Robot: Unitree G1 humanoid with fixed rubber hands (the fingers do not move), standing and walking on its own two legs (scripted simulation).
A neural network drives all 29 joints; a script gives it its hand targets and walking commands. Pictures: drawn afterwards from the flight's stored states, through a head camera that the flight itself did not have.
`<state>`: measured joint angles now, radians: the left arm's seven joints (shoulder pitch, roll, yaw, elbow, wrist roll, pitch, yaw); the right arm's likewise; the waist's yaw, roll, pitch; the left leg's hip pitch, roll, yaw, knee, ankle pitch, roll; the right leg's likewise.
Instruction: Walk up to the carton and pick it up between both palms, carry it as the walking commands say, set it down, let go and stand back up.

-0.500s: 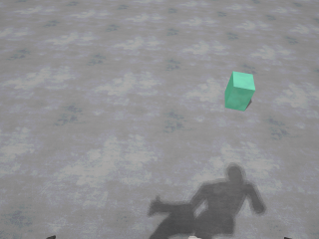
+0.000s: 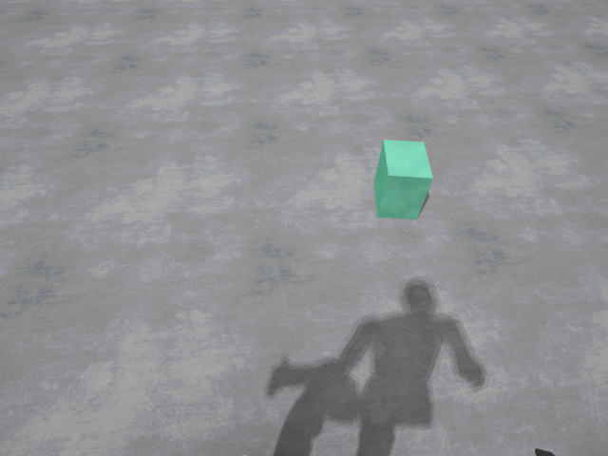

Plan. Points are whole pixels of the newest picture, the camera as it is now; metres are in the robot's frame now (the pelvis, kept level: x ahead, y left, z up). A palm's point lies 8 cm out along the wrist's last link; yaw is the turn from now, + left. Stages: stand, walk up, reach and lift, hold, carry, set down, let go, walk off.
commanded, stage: walk up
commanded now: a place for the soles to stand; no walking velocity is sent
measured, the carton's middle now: (400, 180) +1.33 -0.39 -0.63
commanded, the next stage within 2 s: none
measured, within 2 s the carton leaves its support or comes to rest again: neither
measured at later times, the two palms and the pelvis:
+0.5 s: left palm (211, 326) +0.33 +0.18 -0.07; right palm out of the picture +0.29 -0.46 -0.10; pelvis +0.22 -0.14 +0.01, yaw -8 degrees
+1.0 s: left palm (270, 229) +0.55 +0.10 -0.09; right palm (603, 270) +0.48 -0.52 -0.08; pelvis +0.43 -0.20 +0.01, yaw -10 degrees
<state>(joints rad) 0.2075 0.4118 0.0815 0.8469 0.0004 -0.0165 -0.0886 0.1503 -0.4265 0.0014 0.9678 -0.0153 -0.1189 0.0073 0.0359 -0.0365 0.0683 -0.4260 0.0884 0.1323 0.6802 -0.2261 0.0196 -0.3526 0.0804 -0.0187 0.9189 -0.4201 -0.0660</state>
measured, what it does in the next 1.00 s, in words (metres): walks ahead: right foot, then left foot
